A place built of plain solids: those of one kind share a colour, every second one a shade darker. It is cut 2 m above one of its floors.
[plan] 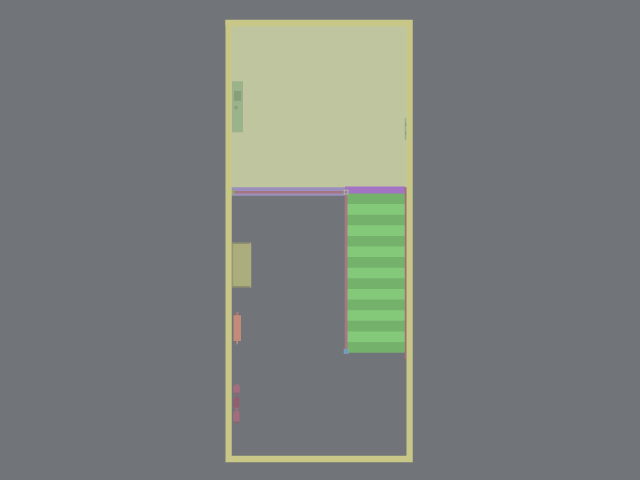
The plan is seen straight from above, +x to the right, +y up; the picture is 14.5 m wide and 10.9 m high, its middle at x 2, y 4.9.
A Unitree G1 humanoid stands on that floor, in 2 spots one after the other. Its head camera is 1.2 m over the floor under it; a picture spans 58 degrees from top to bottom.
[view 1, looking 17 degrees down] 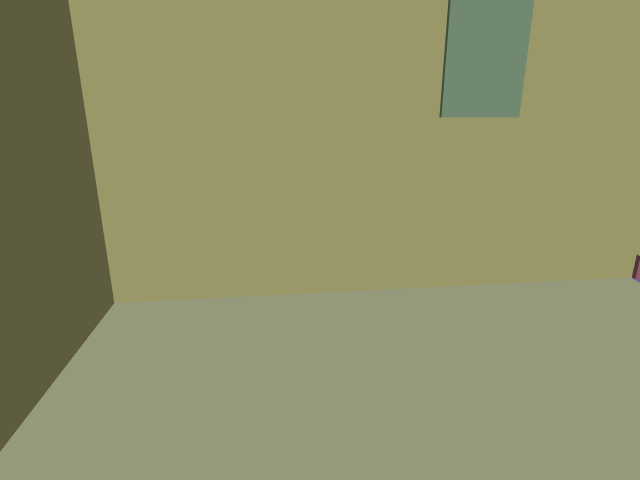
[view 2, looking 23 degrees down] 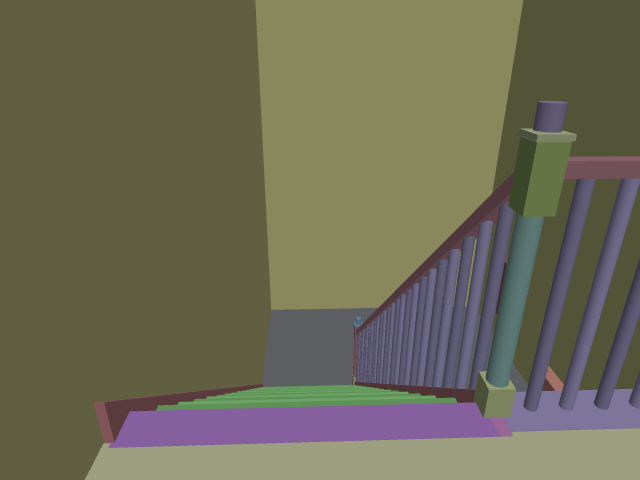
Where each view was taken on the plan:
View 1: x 1.28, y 8.75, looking -7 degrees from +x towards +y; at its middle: wall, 2.83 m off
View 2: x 3.27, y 7.20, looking -92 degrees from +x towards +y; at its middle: wall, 7.83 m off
